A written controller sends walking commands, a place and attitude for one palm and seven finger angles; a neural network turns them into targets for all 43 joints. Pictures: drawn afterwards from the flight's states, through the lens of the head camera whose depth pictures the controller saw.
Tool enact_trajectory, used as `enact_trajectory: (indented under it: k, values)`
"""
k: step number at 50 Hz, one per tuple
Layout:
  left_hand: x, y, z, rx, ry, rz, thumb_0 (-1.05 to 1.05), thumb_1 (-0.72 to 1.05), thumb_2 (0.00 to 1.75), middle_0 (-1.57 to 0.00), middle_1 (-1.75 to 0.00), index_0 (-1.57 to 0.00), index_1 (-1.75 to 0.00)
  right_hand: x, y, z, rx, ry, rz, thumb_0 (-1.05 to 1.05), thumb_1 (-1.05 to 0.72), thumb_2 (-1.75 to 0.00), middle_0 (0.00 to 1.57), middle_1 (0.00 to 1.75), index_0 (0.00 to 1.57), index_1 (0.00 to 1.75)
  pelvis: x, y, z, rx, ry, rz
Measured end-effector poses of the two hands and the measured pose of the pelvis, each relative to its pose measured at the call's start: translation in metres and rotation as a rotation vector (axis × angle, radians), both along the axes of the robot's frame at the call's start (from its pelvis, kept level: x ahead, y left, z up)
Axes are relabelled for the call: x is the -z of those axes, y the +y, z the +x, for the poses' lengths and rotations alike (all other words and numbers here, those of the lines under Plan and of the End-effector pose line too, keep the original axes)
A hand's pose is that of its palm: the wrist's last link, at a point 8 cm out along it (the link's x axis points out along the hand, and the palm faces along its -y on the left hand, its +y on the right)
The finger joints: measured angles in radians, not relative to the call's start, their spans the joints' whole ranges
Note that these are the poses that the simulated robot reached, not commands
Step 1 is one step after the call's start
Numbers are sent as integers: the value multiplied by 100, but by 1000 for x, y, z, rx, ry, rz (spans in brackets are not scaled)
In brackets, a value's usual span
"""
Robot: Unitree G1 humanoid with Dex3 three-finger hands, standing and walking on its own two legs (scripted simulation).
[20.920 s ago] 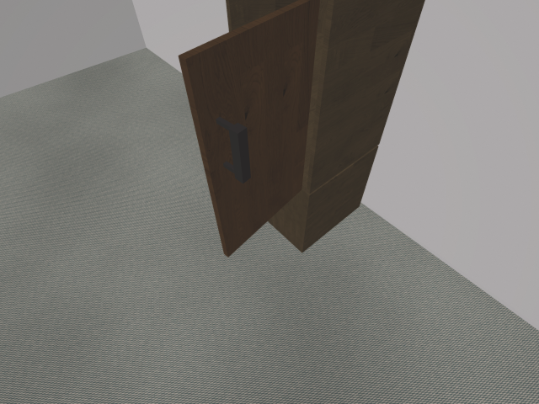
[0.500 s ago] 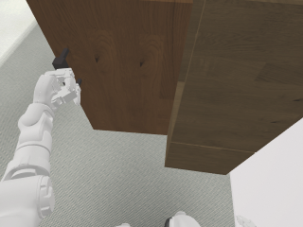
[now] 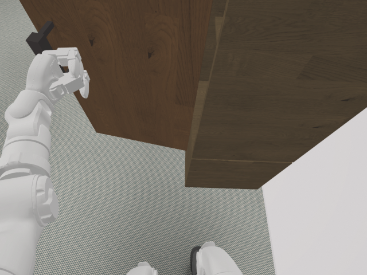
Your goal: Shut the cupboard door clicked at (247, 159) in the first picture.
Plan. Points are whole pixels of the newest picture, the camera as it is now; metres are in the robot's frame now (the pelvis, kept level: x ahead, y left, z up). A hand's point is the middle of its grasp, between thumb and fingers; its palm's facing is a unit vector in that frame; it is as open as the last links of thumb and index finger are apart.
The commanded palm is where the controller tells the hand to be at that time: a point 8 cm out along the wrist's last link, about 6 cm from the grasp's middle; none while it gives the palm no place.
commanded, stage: push the door shut along its arc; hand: left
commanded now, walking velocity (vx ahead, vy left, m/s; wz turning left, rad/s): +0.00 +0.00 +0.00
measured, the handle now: (56, 57) +0.57 +0.23 +0.09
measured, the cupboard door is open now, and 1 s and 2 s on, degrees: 80 61 58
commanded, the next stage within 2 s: pull the fist back off the door in 0.92 s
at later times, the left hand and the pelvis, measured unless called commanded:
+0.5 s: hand (103, 60) +0.55 +0.13 +0.10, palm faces -0.34 -0.94 +0.00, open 3.0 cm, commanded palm +0.55 +0.19 +0.10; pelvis +0.01 +0.00 -0.01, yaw -1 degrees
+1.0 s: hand (116, 47) +0.59 +0.10 +0.10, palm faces -0.39 -0.92 -0.01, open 3.0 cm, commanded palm +0.60 +0.14 +0.10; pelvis +0.00 +0.00 -0.03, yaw -1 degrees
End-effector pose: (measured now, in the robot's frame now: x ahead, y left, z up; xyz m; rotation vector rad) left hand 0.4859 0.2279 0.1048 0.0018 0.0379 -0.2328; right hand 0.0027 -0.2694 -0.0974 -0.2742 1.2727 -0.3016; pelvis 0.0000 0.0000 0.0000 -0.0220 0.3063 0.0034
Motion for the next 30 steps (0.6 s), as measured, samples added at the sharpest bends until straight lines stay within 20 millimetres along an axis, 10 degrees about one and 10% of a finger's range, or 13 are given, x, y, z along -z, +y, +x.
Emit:
enact_trajectory:
  k: [30]
  values:
    - [-1,-42,67,119,32,20,-3,86,91,-129,-150,-130,-150,7,-4,-10,56,86,-20,0,-90,-90,20,30,20,30,11,-5,11,8,83,-10]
